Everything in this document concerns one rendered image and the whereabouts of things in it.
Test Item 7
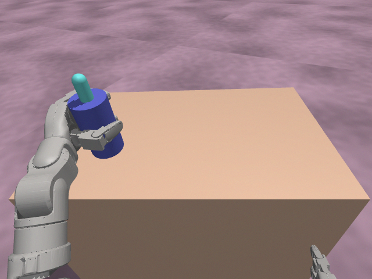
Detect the right robot hand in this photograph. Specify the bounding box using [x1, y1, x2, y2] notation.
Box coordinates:
[310, 245, 337, 279]

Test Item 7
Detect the left robot arm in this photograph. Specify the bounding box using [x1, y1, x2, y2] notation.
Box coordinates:
[7, 137, 78, 279]

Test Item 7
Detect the left robot hand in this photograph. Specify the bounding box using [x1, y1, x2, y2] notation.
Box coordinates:
[44, 90, 123, 152]

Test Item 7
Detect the bottle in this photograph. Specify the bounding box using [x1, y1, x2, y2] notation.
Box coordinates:
[67, 73, 124, 159]

